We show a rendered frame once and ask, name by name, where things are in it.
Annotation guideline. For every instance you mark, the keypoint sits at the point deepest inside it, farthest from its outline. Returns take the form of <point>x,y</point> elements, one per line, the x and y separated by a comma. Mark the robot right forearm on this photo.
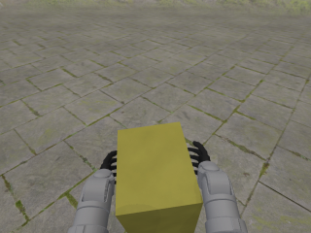
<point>222,214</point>

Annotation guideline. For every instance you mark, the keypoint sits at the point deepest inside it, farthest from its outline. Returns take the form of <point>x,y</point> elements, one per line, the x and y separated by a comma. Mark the carton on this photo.
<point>156,187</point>

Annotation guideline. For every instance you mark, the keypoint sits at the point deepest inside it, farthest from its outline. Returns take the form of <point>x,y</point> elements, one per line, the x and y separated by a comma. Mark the right robot hand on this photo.
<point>202,155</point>

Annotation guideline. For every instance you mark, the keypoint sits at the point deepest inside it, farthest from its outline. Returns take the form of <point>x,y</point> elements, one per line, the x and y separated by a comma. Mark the robot left forearm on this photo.
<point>94,204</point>

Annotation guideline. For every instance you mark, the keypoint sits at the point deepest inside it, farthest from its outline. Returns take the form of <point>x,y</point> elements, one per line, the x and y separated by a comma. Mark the left robot hand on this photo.
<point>108,161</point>

